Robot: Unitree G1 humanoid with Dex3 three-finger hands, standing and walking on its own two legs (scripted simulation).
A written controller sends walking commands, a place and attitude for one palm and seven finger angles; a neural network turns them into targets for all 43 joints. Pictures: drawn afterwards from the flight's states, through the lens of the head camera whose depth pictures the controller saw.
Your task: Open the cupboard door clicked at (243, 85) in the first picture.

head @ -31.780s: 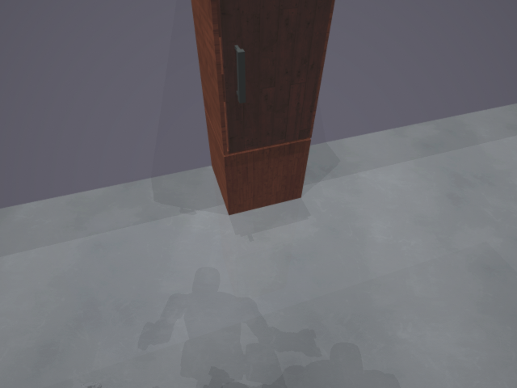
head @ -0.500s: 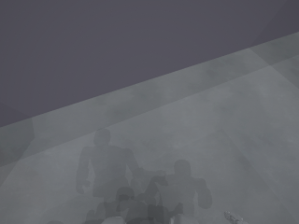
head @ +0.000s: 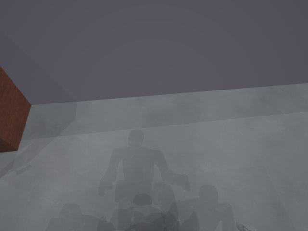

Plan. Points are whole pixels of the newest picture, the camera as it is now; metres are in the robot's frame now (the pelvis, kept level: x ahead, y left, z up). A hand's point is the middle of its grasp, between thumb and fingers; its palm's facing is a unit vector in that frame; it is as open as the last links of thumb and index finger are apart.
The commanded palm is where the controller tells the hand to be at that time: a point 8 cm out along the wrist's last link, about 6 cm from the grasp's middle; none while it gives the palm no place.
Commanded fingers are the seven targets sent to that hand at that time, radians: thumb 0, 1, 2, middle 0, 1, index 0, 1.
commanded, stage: turn to face it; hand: left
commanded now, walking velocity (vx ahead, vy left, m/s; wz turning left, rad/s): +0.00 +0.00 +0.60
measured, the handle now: out of the picture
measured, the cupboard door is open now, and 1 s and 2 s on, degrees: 50 50 50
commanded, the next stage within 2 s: take the last steps up to it in 1.50 s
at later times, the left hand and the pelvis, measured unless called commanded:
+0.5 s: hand out of the picture +0.02 +0.17 -0.16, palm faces +0.31 -0.92 -0.23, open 7.4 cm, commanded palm none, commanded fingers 0.00 0.90 0.90 -0.20 -0.30 -0.20 -0.30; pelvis +0.02 -0.04 +0.01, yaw +18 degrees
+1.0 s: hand out of the picture -0.01 +0.15 -0.14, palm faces +0.58 -0.77 -0.26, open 7.4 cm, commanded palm none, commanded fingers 0.00 0.90 0.90 -0.20 -0.30 -0.20 -0.30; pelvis +0.04 -0.07 +0.01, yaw +37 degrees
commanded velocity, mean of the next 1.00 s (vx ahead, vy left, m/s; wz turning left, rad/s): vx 0.00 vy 0.00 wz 0.60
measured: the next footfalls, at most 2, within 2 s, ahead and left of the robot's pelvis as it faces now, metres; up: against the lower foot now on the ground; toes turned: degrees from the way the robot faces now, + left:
right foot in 0.24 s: +0.07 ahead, -0.16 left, +0.00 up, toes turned +5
left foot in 0.52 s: +0.02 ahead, +0.09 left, +0.00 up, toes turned +24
